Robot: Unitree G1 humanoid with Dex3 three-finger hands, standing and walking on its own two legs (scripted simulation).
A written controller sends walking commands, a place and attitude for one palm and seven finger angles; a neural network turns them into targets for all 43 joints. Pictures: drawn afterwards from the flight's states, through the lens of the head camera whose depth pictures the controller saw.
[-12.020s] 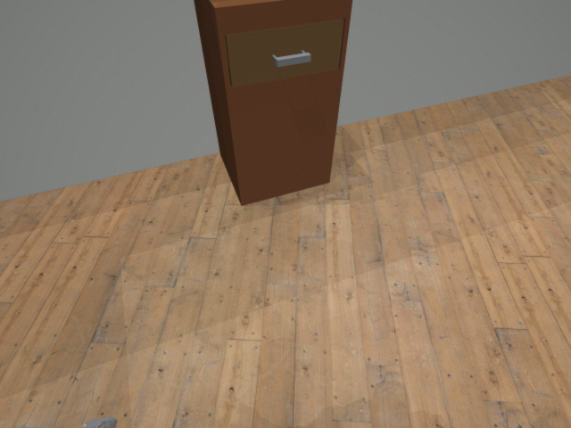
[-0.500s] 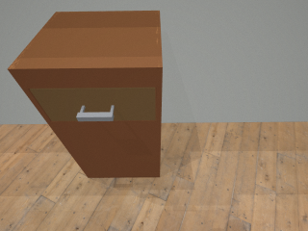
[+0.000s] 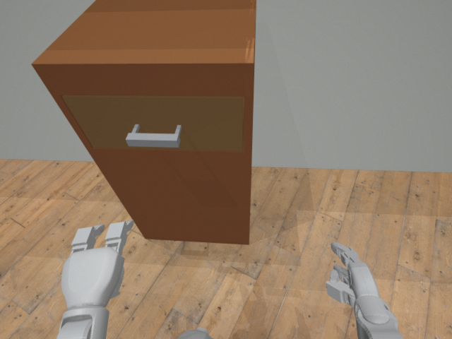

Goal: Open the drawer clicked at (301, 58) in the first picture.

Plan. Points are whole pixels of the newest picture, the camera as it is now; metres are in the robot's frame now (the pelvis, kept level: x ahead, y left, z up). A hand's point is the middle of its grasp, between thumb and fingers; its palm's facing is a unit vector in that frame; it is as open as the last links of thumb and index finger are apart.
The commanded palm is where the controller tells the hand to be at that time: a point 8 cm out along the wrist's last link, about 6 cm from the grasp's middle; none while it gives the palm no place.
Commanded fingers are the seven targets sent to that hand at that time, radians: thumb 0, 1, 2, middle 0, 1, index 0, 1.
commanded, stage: raise the hand with hooked fingers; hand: left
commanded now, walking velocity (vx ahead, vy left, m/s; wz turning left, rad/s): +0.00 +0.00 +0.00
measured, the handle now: (155, 134) +0.56 +0.28 +0.00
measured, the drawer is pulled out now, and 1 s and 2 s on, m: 0.00 0.00 0.00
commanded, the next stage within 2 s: move the hooked fingers above the handle in 1.32 s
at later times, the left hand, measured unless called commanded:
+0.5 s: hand (104, 218) +0.28 +0.26 +0.07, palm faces +0.08 -0.10 -0.99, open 12.4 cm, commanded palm +0.25 +0.26 +0.13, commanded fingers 0.00 -0.38 0.35 -0.29 -1.12 -0.29 -1.12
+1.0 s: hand (92, 168) +0.33 +0.28 +0.13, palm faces +0.05 -0.08 -1.00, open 13.8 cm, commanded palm +0.30 +0.28 +0.18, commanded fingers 0.00 -0.50 0.30 -0.30 -1.20 -0.30 -1.20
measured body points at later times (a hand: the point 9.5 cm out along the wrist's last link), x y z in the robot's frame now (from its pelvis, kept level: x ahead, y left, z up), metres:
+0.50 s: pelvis +0.01 +0.03 +0.03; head +0.03 +0.00 +0.48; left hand +0.27 +0.26 +0.12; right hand +0.19 -0.22 -0.08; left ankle +0.01 +0.14 -0.68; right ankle +0.01 -0.08 -0.68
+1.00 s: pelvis +0.02 +0.04 +0.05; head +0.04 +0.00 +0.50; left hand +0.32 +0.28 +0.19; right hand +0.22 -0.17 -0.06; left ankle +0.01 +0.14 -0.68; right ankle +0.01 -0.08 -0.68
